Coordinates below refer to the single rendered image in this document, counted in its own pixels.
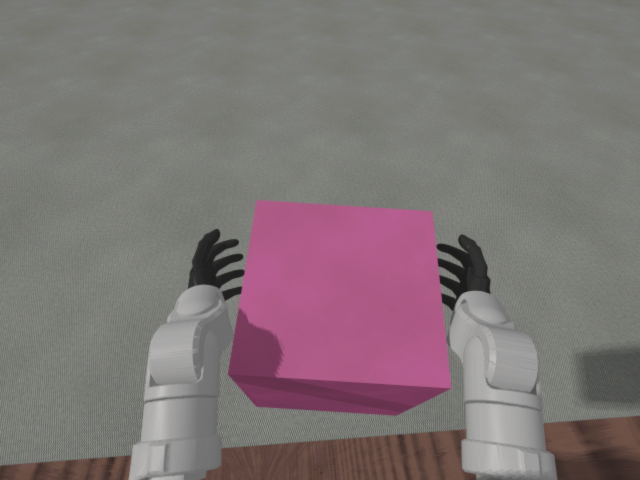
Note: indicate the carton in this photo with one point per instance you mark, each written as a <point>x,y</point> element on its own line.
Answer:
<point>340,310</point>

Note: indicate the left robot forearm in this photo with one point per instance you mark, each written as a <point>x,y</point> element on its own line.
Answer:
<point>179,438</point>

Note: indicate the right robot forearm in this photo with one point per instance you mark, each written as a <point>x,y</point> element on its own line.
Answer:
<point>505,437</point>

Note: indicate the right robot hand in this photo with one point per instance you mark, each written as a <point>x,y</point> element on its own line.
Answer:
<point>473,277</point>

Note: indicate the left robot hand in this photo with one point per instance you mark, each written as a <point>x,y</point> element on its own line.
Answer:
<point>204,268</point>

